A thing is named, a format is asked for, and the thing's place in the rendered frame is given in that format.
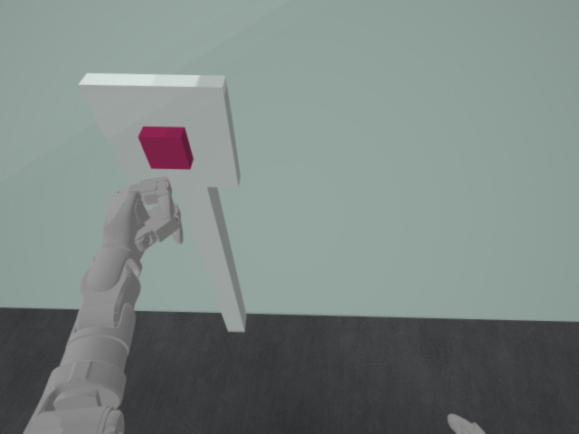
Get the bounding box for left robot upper arm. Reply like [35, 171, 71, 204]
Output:
[26, 406, 124, 434]

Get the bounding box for left robot forearm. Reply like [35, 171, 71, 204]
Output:
[23, 247, 142, 434]

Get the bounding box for left robot hand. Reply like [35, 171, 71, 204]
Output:
[102, 176, 183, 259]

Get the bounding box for panel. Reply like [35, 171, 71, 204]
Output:
[79, 73, 247, 332]

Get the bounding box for right robot hand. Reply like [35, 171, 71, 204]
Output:
[448, 414, 486, 434]

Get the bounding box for button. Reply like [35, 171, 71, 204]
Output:
[138, 127, 194, 169]

